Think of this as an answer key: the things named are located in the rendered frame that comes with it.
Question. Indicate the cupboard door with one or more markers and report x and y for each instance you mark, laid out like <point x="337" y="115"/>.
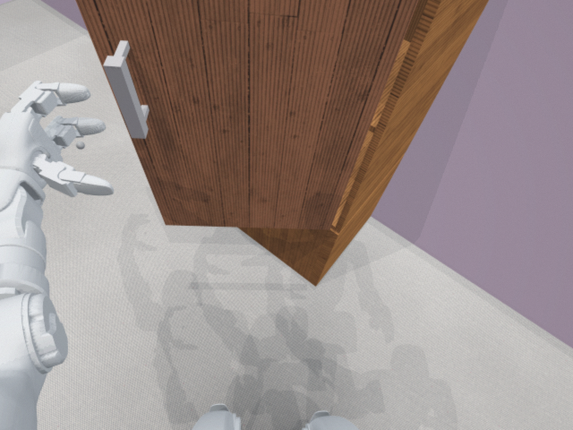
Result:
<point x="258" y="108"/>

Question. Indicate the left robot shin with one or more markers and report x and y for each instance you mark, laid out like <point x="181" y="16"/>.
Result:
<point x="218" y="407"/>

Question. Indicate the robot left upper arm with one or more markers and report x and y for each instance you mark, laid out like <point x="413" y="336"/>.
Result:
<point x="32" y="341"/>

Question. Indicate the left robot hand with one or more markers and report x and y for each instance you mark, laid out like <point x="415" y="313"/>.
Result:
<point x="22" y="139"/>

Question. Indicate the right robot shin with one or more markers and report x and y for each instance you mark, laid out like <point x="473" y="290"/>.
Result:
<point x="319" y="414"/>

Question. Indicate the handle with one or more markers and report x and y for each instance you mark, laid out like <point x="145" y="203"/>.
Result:
<point x="135" y="115"/>

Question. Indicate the robot shin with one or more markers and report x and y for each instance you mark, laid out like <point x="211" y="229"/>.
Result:
<point x="218" y="407"/>
<point x="319" y="414"/>

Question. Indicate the left robot forearm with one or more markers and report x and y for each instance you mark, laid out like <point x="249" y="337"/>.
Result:
<point x="23" y="246"/>

